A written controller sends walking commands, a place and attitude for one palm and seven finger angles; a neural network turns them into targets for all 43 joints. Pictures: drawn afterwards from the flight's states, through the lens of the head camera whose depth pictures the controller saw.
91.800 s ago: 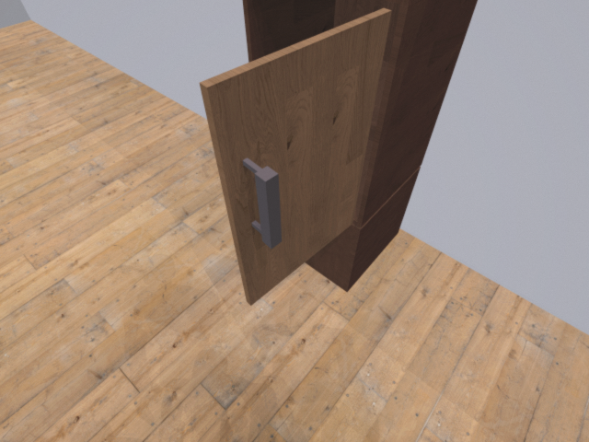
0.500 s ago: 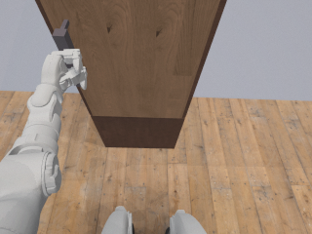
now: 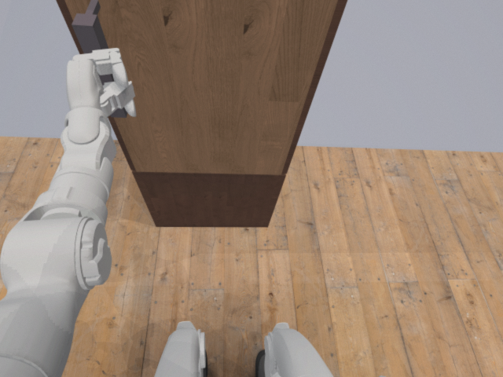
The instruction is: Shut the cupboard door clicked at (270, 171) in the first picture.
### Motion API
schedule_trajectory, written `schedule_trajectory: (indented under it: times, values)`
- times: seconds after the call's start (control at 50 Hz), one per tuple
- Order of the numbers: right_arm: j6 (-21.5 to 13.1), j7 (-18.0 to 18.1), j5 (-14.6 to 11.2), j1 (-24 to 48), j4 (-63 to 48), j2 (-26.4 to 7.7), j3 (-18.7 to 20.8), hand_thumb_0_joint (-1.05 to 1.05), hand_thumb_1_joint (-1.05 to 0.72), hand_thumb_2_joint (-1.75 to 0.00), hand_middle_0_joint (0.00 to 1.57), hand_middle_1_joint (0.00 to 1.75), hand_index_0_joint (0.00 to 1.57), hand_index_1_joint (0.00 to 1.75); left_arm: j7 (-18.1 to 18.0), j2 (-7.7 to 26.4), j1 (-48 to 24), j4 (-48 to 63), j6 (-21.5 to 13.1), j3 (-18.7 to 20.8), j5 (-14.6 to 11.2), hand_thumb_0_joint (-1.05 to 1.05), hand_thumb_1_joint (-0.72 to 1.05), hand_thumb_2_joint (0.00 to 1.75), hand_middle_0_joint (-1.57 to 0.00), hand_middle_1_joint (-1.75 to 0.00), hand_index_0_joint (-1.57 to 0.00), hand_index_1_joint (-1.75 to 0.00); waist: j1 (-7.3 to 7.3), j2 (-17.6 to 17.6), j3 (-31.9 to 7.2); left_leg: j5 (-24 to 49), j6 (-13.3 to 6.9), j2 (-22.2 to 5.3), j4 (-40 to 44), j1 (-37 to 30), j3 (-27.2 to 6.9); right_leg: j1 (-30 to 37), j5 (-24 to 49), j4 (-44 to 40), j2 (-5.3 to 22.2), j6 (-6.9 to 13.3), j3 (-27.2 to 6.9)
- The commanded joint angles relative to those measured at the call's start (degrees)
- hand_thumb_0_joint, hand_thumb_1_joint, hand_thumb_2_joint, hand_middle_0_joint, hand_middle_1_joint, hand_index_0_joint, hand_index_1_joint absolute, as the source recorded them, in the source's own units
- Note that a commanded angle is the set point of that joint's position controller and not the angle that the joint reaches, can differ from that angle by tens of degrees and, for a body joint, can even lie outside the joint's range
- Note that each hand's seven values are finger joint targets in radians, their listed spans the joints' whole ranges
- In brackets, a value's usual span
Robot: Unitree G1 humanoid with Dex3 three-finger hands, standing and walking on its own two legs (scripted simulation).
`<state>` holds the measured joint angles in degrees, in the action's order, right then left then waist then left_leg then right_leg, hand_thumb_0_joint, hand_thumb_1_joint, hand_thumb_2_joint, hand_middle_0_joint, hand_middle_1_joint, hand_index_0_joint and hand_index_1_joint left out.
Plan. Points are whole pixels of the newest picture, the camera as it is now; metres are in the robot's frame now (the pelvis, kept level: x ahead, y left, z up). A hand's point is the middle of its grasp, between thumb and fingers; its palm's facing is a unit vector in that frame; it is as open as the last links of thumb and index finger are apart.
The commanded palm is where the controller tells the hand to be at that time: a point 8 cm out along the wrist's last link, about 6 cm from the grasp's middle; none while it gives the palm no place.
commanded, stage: pull the fist back off the door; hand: left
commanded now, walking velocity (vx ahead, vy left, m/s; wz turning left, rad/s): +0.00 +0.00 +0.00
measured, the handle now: (108, 63) +0.60 +0.20 +0.11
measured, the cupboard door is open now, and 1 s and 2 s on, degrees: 0 0 0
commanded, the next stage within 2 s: draw the hand back to the body in 0.62 s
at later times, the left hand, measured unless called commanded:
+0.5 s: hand (151, 107) +0.50 +0.12 +0.11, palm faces +0.08 -1.00 -0.01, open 3.1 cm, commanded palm +0.45 +0.17 +0.12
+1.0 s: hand (131, 126) +0.43 +0.13 +0.15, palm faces +0.07 -1.00 -0.04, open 3.1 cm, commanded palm +0.39 +0.19 +0.15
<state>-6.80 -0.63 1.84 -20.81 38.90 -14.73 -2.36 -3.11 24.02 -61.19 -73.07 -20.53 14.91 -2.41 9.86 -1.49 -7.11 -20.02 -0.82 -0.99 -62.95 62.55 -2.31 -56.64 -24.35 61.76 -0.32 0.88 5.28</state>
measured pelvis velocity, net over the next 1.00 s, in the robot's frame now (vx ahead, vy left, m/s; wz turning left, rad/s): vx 0.08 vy -0.02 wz -0.03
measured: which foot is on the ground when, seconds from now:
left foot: down 0.00-1.00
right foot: down 0.00-1.00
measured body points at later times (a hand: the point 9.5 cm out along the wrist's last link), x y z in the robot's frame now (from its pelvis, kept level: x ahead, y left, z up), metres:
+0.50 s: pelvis +0.05 +0.00 +0.03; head +0.12 -0.01 +0.48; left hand +0.49 +0.17 +0.11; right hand +0.07 -0.26 -0.09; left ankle +0.09 +0.11 -0.65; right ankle +0.05 -0.12 -0.65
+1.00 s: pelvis +0.08 -0.02 +0.05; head +0.10 -0.05 +0.50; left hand +0.42 +0.19 +0.15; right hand +0.23 -0.26 -0.05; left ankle +0.09 +0.10 -0.65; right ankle +0.05 -0.12 -0.65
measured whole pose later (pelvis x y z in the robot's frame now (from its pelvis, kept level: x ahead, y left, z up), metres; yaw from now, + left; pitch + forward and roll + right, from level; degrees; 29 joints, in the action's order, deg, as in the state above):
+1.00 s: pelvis +0.08 -0.02 +0.05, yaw -2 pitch +8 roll +0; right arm -0.2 1.6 -2.4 -13.8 32.2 -13.5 -0.7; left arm 3.3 11.3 -12.1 -23.8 -14.7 9.0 -10.6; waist 0.3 -2.6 -6.5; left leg -21.8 0.7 -0.7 -46.5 33.0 -0.1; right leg -29.7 -25.9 47.4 -1.5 2.1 1.4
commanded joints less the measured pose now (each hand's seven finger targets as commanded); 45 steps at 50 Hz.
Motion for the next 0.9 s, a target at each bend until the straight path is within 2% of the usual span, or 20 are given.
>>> schedule_trajectory:
  times: [0.0, 0.04, 0.08, 0.1, 0.16, 0.2, 0.24, 0.3, 0.36, 0.5, 0.52, 0.6, 0.62, 0.68, 0.7, 0.72, 0.78, 0.8, 0.82, 0.88]
  values:
    - [-0.7, 0.9, -0.5, -8.0, -3.5, -11.4, 4.1, 0.00, -0.90, -0.90, 0.20, 0.30, 0.20, 0.30, 3.2, 6.6, -33.6, 12.2, -3.1, -3.0, 0.5, 0.00, 0.90, 0.90, -1.30, -1.50, -1.30, -1.50, 5.16, -7.2, -19.8, -16.2, -0.4, 0.3, 11.2, -23.8, -4.9, -1.4, -7.0, -12.3, -1.6, 0.3, -4.2]
    - [-0.6, 1.2, -0.8, -7.7, -3.9, -11.5, 4.2, 0.00, -0.90, -0.90, 0.20, 0.30, 0.20, 0.30, 4.2, 6.7, -30.9, 11.5, -2.6, -1.2, -2.1, 0.00, 0.90, 0.90, -1.30, -1.50, -1.30, -1.50, 4.54, -4.0, -19.8, -16.0, -0.6, 0.4, 11.0, -22.0, -4.3, 0.9, -7.6, -12.9, -1.6, 0.1, -4.6]
    - [-0.6, 1.3, -0.9, -7.9, -3.9, -11.3, 4.2, 0.00, -0.90, -0.90, 0.20, 0.30, 0.20, 0.30, 4.9, 6.9, -28.3, 11.1, -2.6, -0.2, -3.0, 0.00, 0.90, 0.90, -1.30, -1.50, -1.30, -1.50, 3.51, -4.0, -19.3, -15.8, -0.6, 0.7, 11.0, -21.1, -4.0, 2.2, -7.8, -13.0, -1.7, 0.2, -4.6]
    - [-0.6, 1.3, -1.0, -7.8, -4.1, -11.4, 4.3, 0.00, -0.90, -0.90, 0.20, 0.30, 0.20, 0.30, 4.8, 8.3, -27.8, 12.8, -2.9, 1.0, -3.2, 0.00, 0.90, 0.90, -1.30, -1.50, -1.30, -1.50, 2.93, -4.6, -20.4, -15.1, -0.6, 0.6, 11.0, -21.2, -3.7, 2.8, -7.4, -12.8, -1.6, 0.1, -4.7]
    - [0.0, 1.1, -1.1, -7.8, -4.9, -11.0, 4.6, 0.00, -0.90, -0.90, 0.20, 0.30, 0.20, 0.30, 4.7, 7.3, -22.3, 15.2, -3.1, 0.9, -3.1, 0.00, 0.90, 0.90, -1.30, -1.50, -1.30, -1.50, 1.49, -2.9, -20.9, -14.2, -0.8, 0.6, 11.6, -21.7, -3.2, 5.1, -7.4, -13.5, -1.6, 0.0, -4.8]
    - [0.4, 1.0, -1.3, -7.7, -5.6, -10.7, 4.8, 0.00, -0.90, -0.90, 0.20, 0.30, 0.20, 0.30, 4.6, 7.3, -18.6, 17.9, -3.7, 2.0, -3.3, 0.00, 0.90, 0.90, -1.30, -1.50, -1.30, -1.50, -0.26, -4.5, -22.0, -12.1, -0.7, 0.4, 12.4, -23.6, -2.8, 6.9, -5.8, -13.6, -1.7, 0.2, -4.6]
    - [0.9, 1.0, -1.4, -7.5, -6.1, -10.4, 5.1, 0.00, -0.90, -0.90, 0.20, 0.30, 0.20, 0.30, 4.0, 6.4, -16.8, 22.2, -4.3, 2.1, -3.9, 0.00, 0.90, 0.90, -1.30, -1.50, -1.30, -1.50, -0.83, -3.5, -23.5, -9.4, -0.8, 0.3, 13.1, -25.9, -2.7, 9.1, -3.7, -14.1, -1.9, 0.1, -4.4]
    - [1.6, 0.8, -1.6, -7.2, -6.8, -9.8, 5.6, 0.00, -0.90, -0.90, 0.20, 0.30, 0.20, 0.30, 2.7, 6.3, -12.1, 29.8, -5.8, 3.3, -4.3, 0.00, 0.90, 0.90, -1.30, -1.50, -1.30, -1.50, -2.62, -5.4, -27.3, -0.5, -0.7, 0.1, 13.1, -31.4, -1.8, 12.9, 2.5, -14.1, -2.4, 0.3, -3.9]
    - [2.9, 0.7, -1.7, -6.6, -7.8, -9.1, 5.6, 0.00, -0.90, -0.90, 0.20, 0.30, 0.20, 0.30, 1.5, 6.2, -0.7, 33.4, -5.7, 5.0, -4.2, 0.00, 0.90, 0.90, -1.30, -1.50, -1.30, -1.50, -4.72, -2.0, -25.5, 6.4, -0.7, 0.3, 13.7, -31.0, -0.2, 19.0, 9.1, -14.7, -2.7, 0.2, -3.9]
    - [3.8, 0.3, -2.6, -2.9, -10.6, -7.2, 6.0, 0.00, -0.90, -0.90, 0.20, 0.30, 0.20, 0.30, 1.7, -3.5, 18.8, 47.9, -4.9, -1.2, -5.7, 0.00, 0.90, 0.90, -1.30, -1.50, -1.30, -1.50, -6.49, -2.2, -22.0, 17.6, -0.6, 0.5, 15.1, -36.7, 1.9, 24.0, 22.8, -15.6, -2.7, 0.0, -3.4]
    - [3.8, 0.2, -2.7, -2.5, -10.7, -7.1, 6.0, 0.00, -0.90, -0.90, 0.20, 0.30, 0.20, 0.30, 2.0, -4.8, 21.6, 48.8, -4.3, -2.2, -6.1, 0.00, 0.90, 0.90, -1.30, -1.50, -1.30, -1.50, -6.35, 0.5, -20.5, 17.9, -0.8, 0.5, 15.4, -36.5, 1.9, 24.7, 23.8, -16.0, -2.8, -0.2, -3.3]
    - [4.1, 1.2, -3.0, -0.6, -10.1, -6.9, 5.8, 0.00, -0.90, -0.90, 0.20, 0.30, 0.20, 0.30, 2.3, -4.9, 19.7, 50.9, -3.3, -3.3, -6.1, 0.00, 0.90, 0.90, -1.30, -1.50, -1.30, -1.50, -5.37, 1.9, -16.0, 14.9, -0.8, 0.8, 15.7, -35.0, 1.9, 24.6, 23.7, -16.9, -2.1, -0.5, -4.1]
    - [4.1, 1.3, -2.9, 0.1, -10.0, -6.5, 5.7, 0.00, -0.90, -0.90, 0.20, 0.30, 0.20, 0.30, 2.4, -6.7, 19.0, 52.0, -3.4, -4.9, -6.1, 0.00, 0.90, 0.90, -1.30, -1.50, -1.30, -1.50, -5.11, 0.9, -16.5, 14.9, -0.9, 0.9, 15.6, -36.0, 2.0, 24.5, 23.8, -16.9, -1.9, -0.5, -4.2]
    - [3.6, 1.8, -2.9, 1.2, -9.8, -6.2, 5.7, 0.00, -0.90, -0.90, 0.20, 0.30, 0.20, 0.30, 2.8, -8.0, 17.1, 55.3, -4.3, -7.2, -5.7, 0.00, 0.90, 0.90, -1.30, -1.50, -1.30, -1.50, -4.86, -0.6, -18.4, 16.5, -0.8, 1.0, 14.6, -38.6, 1.6, 24.0, 24.6, -16.2, -1.7, -0.2, -4.3]
    - [3.5, 1.8, -2.9, 1.9, -9.4, -6.0, 5.6, 0.00, -0.90, -0.90, 0.20, 0.30, 0.20, 0.30, 2.8, -8.3, 18.2, 53.9, -4.2, -7.1, -5.6, 0.00, 0.90, 0.90, -1.30, -1.50, -1.30, -1.50, -5.35, -1.3, -18.5, 16.4, -0.5, 0.9, 14.6, -39.1, 1.2, 23.4, 24.0, -16.0, -1.6, -0.1, -4.1]
    - [3.4, 1.9, -2.9, 2.3, -9.2, -5.9, 5.5, 0.00, -0.90, -0.90, 0.20, 0.30, 0.20, 0.30, 3.0, -9.2, 17.5, 53.1, -4.1, -8.1, -5.6, 0.00, 0.90, 0.90, -1.30, -1.50, -1.30, -1.50, -4.96, -0.7, -17.7, 16.0, -0.5, 0.9, 14.5, -38.9, 1.2, 22.9, 23.7, -16.1, -1.5, -0.1, -4.0]
    - [3.8, 2.2, -3.2, 4.0, -11.2, -6.4, 5.3, 0.00, -0.90, -0.90, 0.20, 0.30, 0.20, 0.30, 3.5, -4.3, 23.9, 56.1, -3.0, -3.8, -6.1, 0.00, 0.90, 0.90, -1.30, -1.50, -1.30, -1.50, -8.06, -0.3, -20.7, 16.9, -0.6, 1.4, 16.1, -39.5, 1.6, 28.3, 25.5, -16.7, -1.4, 0.2, -4.5]
    - [4.0, 2.2, -3.4, 5.1, -11.8, -5.8, 4.9, 0.00, -0.90, -0.90, 0.20, 0.30, 0.20, 0.30, 4.0, -5.2, 25.4, 57.0, -2.0, -4.4, -6.6, 0.00, 0.90, 0.90, -1.30, -1.50, -1.30, -1.50, -8.33, -0.4, -20.7, 17.4, -0.8, 1.6, 16.6, -39.5, 2.1, 29.9, 27.3, -17.2, -1.1, 0.0, -4.8]
    - [4.3, 2.4, -3.6, 5.4, -12.1, -5.7, 4.7, 0.00, -0.90, -0.90, 0.20, 0.30, 0.20, 0.30, 4.3, -3.7, 26.2, 57.6, -1.2, -3.0, -7.1, 0.00, 0.90, 0.90, -1.30, -1.50, -1.30, -1.50, -8.53, 1.5, -19.8, 17.0, -0.8, 1.6, 17.2, -38.8, 2.2, 31.5, 27.9, -17.9, -1.0, -0.2, -4.9]
    - [4.7, 2.9, -4.0, 6.8, -13.4, -5.8, 4.2, 0.00, -0.90, -0.90, 0.20, 0.30, 0.20, 0.30, 5.4, -2.1, 31.5, 59.3, 1.3, -1.2, -8.1, 0.00, 0.90, 0.90, -1.30, -1.50, -1.30, -1.50, -9.62, 3.1, -16.9, 16.1, -1.1, 1.8, 19.2, -37.8, 2.4, 34.8, 28.8, -19.7, -0.8, -0.3, -5.2]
